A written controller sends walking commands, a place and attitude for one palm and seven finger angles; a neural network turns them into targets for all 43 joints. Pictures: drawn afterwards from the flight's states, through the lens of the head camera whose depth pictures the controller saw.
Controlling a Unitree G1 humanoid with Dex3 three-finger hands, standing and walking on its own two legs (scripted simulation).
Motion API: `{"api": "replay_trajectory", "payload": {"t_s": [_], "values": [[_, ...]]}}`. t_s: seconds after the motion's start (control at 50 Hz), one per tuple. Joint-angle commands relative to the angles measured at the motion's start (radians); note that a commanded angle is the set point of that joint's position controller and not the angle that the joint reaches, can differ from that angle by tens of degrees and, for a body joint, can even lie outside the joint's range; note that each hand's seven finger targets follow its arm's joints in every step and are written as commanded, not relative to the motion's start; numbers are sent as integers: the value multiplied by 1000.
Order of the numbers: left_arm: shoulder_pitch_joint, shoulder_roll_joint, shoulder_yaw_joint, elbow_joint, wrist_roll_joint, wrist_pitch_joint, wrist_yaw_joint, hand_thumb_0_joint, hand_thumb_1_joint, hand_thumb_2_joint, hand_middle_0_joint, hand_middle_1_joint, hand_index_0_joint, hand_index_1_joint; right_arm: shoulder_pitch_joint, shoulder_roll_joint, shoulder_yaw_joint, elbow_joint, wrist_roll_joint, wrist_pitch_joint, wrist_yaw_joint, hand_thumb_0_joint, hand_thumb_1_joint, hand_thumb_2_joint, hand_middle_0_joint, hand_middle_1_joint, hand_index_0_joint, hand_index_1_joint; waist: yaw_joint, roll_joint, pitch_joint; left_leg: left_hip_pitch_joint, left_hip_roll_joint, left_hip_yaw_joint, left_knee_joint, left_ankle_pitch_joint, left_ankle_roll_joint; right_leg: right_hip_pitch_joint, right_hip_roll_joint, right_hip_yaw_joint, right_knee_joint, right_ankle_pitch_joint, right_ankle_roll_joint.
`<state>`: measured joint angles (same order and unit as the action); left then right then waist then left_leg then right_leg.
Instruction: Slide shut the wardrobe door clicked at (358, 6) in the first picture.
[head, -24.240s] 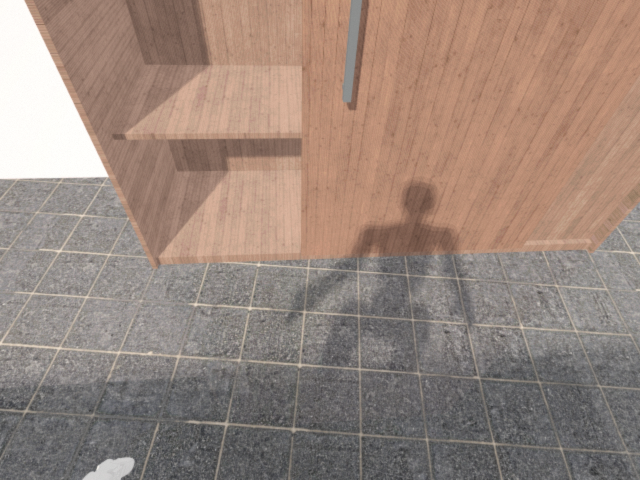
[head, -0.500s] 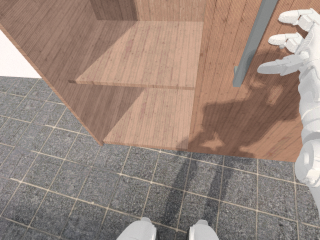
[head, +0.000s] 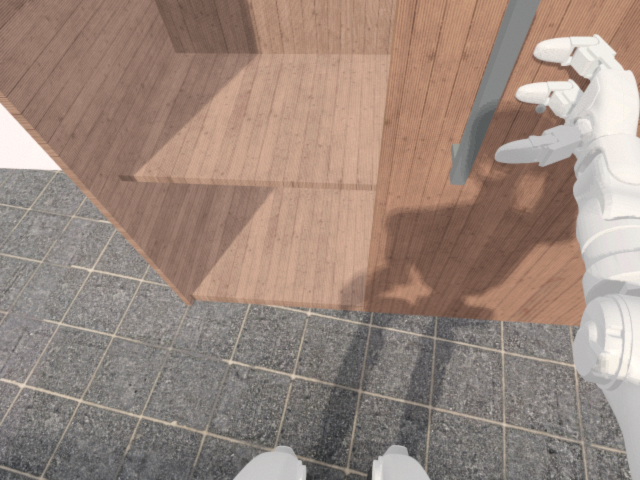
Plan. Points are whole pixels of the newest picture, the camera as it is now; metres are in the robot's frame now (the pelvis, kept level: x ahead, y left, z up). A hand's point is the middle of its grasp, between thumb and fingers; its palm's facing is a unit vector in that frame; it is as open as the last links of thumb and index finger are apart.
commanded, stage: move the hooked fingers beside the handle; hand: right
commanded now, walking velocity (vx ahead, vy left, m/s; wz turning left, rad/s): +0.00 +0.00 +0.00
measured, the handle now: (482, 92) +0.56 -0.11 +0.15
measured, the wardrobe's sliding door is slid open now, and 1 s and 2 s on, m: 0.56 0.56 0.56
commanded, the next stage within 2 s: none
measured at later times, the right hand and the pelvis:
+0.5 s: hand (540, 109) +0.52 -0.17 +0.16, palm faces -0.02 +1.00 -0.01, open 13.7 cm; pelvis +0.01 +0.00 +0.00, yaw +0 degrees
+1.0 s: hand (542, 108) +0.52 -0.17 +0.16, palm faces -0.03 +1.00 -0.01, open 13.6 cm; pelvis +0.00 +0.00 +0.00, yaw +1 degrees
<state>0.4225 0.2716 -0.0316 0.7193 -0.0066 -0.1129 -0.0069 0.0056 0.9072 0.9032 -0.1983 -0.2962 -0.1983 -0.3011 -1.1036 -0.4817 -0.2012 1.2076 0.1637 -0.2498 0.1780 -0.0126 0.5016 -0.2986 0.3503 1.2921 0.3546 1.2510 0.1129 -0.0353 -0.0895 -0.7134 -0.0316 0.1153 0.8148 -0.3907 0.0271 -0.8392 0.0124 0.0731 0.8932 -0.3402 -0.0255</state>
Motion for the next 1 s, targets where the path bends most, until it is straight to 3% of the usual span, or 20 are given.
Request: {"api": "replay_trajectory", "payload": {"t_s": [0.0, 0.02, 0.06, 0.1, 0.14, 0.18, 0.2, 0.24, 0.34, 0.38, 0.42, 0.44, 0.6, 0.7, 0.78, 0.82, 0.88, 0.9, 0.92, 0.98], "values": [[148, 169, 62, -47, -3, -15, 9, 0, 900, 900, -200, -300, -200, -300, -502, 78, 86, -182, -21, -11, 41, 0, 500, -300, 300, 1200, 300, 1200, 142, -96, -294, -118, -30, -65, -148, 65, -2, 466, -16, 54, -122, 50, -7], [150, 168, 64, -48, -3, -15, 8, 0, 900, 900, -200, -300, -200, -300, -496, 90, 90, -189, -21, -12, 38, 0, 500, -300, 300, 1200, 300, 1200, 142, -75, -306, -112, -31, -62, -147, 71, -3, 474, -15, 57, -122, 60, -8], [148, 165, 66, -47, -4, -13, 6, 0, 900, 900, -200, -300, -200, -300, -489, 106, 104, -198, -21, -15, 35, 0, 500, -300, 300, 1200, 300, 1200, 139, -97, -314, -118, -31, -63, -147, 80, -1, 490, -16, 55, -118, 78, -6], [150, 167, 65, -41, -3, -11, 4, 0, 900, 900, -200, -300, -200, -300, -487, 109, 103, -176, -24, -10, 28, 0, 500, -300, 300, 1200, 300, 1200, 145, -71, -285, -121, -31, -62, -151, 70, -3, 470, -14, 56, -122, 57, -7], [153, 170, 65, -36, -2, -9, 5, 0, 900, 900, -200, -300, -200, -300, -495, 90, 90, -174, -30, -11, 23, 0, 500, -300, 300, 1200, 300, 1200, 143, -89, -268, -129, -31, -59, -146, 69, 2, 466, -13, 62, -124, 57, -7], [150, 166, 66, -42, -3, -9, 4, 0, 900, 900, -200, -300, -200, -300, -492, 106, 101, -181, -32, -11, 24, 0, 500, -300, 300, 1200, 300, 1200, 142, -90, -306, -127, -31, -61, -143, 79, 0, 492, -14, 61, -120, 78, -6], [150, 166, 66, -38, -3, -7, 4, 0, 900, 900, -200, -300, -200, -300, -487, 107, 102, -165, -32, -7, 25, 0, 500, -300, 300, 1200, 300, 1200, 148, -77, -280, -134, -30, -60, -147, 77, -1, 484, -16, 61, -121, 70, -7], [155, 167, 65, -40, -1, -8, 6, 0, 900, 900, -200, -300, -200, -300, -492, 72, 73, -179, -27, -13, 26, 0, 500, -300, 300, 1200, 300, 1200, 137, -65, -293, -109, -31, -64, -147, 85, 1, 469, -11, 58, -118, 83, -11], [149, 165, 61, -47, -1, -7, 6, 0, 900, 900, -200, -300, -200, -300, -487, 76, 71, -157, -23, -9, 36, 0, 500, -300, 300, 1200, 300, 1200, 135, -72, -265, -121, -32, -61, -144, 71, 3, 454, -9, 61, -121, 61, -11], [148, 165, 63, -51, -4, -7, 8, 0, 900, 900, -200, -300, -200, -300, -489, 53, 61, -172, -26, -14, 39, 0, 500, -300, 300, 1200, 300, 1200, 133, -76, -304, -112, -31, -67, -142, 78, 0, 471, -13, 58, -117, 77, -9], [142, 164, 60, -52, -4, -7, 7, 0, 900, 900, -200, -300, -200, -300, -471, 82, 75, -140, -20, -5, 46, 0, 500, -300, 300, 1200, 300, 1200, 139, -52, -265, -123, -32, -65, -149, 60, -3, 449, -13, 57, -122, 44, -11], [149, 167, 59, -51, -1, -8, 9, 0, 900, 900, -200, -300, -200, -300, -482, 38, 44, -156, -21, -13, 43, 0, 500, -300, 300, 1200, 300, 1200, 131, -61, -272, -110, -32, -63, -142, 67, 1, 441, -11, 61, -120, 57, -12], [148, 168, 57, -59, -4, -13, 14, 0, 900, 900, -200, -300, -200, -300, -501, 51, 58, -137, -28, 0, 43, 0, 500, -300, 300, 1200, 300, 1200, 145, -68, -252, -159, -30, -64, -139, 23, -5, 438, -20, 72, -135, -23, -8], [160, 169, 58, -54, -2, -20, 15, 0, 900, 900, -200, -300, -200, -300, -515, 41, 56, -144, -37, 0, 36, 0, 500, -300, 300, 1200, 300, 1200, 147, -77, -275, -169, -28, -63, -133, 23, -4, 448, -22, 78, -133, -23, -6], [163, 174, 57, -55, -1, -22, 17, 0, 900, 900, -200, -300, -200, -300, -523, -5, 30, -138, -44, 0, 35, 0, 500, -300, 300, 1200, 300, 1200, 141, -72, -284, -154, -27, -70, -136, 8, -5, 421, -19, 72, -131, -43, -9], [165, 172, 56, -55, 0, -25, 16, 0, 900, 900, -200, -300, -200, -300, -513, 3, 32, -132, -41, -1, 42, 0, 500, -300, 300, 1200, 300, 1200, 137, -74, -285, -149, -28, -67, -136, 8, -3, 425, -18, 72, -134, -43, -8], [168, 177, 55, -57, -2, -19, 20, 0, 900, 900, -200, -300, -200, -300, -512, -48, 5, -136, -42, -3, 47, 0, 500, -300, 300, 1200, 300, 1200, 137, -68, -291, -135, -28, -74, -141, 11, -6, 406, -20, 61, -126, -28, -12], [164, 173, 52, -59, -4, -20, 20, 0, 900, 900, -200, -300, -200, -300, -500, -19, 22, -118, -39, 3, 52, 0, 500, -300, 300, 1200, 300, 1200, 140, -74, -271, -140, -29, -75, -146, 6, -7, 400, -17, 56, -128, -40, -12], [166, 177, 52, -57, -3, -19, 21, 0, 900, 900, -200, -300, -200, -300, -497, -43, 3, -112, -35, 5, 55, 0, 500, -300, 300, 1200, 300, 1200, 138, -48, -257, -129, -29, -75, -149, 2, -8, 381, -19, 55, -130, -49, -13], [167, 178, 52, -64, -5, -15, 24, 0, 900, 900, -200, -300, -200, -300, -478, -93, -30, -117, -35, -1, 62, 0, 500, -300, 300, 1200, 300, 1200, 122, -55, -291, -98, -29, -79, -147, 9, -7, 376, -17, 47, -125, -25, -14]]}}
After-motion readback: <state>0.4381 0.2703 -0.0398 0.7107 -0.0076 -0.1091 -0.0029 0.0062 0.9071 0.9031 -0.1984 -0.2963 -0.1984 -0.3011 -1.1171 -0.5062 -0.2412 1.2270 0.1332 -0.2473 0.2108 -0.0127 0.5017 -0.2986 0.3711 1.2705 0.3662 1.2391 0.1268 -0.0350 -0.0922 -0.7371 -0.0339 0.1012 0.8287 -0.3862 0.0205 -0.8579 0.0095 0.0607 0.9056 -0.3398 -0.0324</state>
